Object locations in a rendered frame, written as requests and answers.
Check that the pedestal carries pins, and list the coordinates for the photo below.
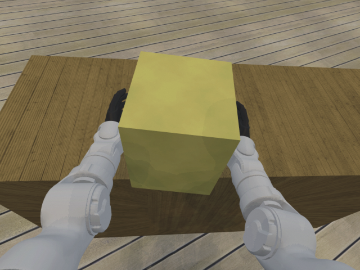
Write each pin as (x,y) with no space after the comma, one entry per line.
(304,121)

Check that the robot right upper arm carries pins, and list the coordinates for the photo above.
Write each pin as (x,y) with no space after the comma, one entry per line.
(282,240)

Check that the robot left hand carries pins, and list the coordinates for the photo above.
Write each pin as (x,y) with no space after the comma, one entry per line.
(115,107)

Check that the left robot forearm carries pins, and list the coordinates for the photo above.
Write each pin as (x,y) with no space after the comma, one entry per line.
(100,163)

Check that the robot left upper arm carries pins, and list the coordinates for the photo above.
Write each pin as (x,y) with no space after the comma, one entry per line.
(73,213)

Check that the robot right hand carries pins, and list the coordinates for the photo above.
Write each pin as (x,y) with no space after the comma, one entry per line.
(243,120)

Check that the right robot forearm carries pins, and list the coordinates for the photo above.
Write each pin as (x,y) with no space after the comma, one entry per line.
(251,182)

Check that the carton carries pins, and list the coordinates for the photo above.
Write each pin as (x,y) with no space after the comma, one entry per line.
(179,126)

